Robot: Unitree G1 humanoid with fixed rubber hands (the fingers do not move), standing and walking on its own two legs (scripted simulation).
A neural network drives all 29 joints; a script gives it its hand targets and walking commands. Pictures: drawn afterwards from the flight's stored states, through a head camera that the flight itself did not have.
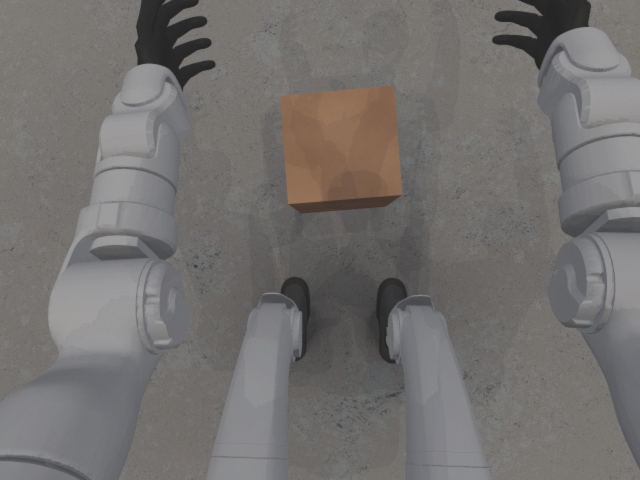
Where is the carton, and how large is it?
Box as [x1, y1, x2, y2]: [280, 85, 401, 212]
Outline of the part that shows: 393,85 280,96 288,203 300,212 385,206 401,194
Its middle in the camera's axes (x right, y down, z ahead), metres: +0.04 -0.18 +0.83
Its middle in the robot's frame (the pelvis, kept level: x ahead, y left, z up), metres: +0.53 +0.01 -0.51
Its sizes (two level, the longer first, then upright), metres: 0.210 0.200 0.250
